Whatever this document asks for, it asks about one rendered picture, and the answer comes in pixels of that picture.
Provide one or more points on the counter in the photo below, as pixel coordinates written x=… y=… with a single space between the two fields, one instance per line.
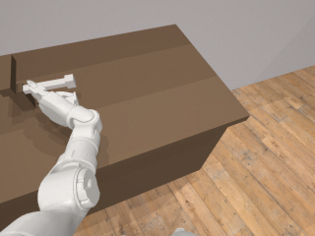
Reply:
x=162 y=107

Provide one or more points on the left robot upper arm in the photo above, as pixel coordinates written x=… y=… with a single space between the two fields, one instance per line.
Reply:
x=64 y=199

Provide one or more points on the left robot forearm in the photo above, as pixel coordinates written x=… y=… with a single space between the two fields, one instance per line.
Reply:
x=83 y=145

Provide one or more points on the left robot hand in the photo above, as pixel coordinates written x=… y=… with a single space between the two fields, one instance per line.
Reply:
x=55 y=105

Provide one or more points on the right robot shin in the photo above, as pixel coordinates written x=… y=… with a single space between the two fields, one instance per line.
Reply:
x=179 y=229

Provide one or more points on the tap lever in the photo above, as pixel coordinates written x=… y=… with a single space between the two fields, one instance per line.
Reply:
x=68 y=81

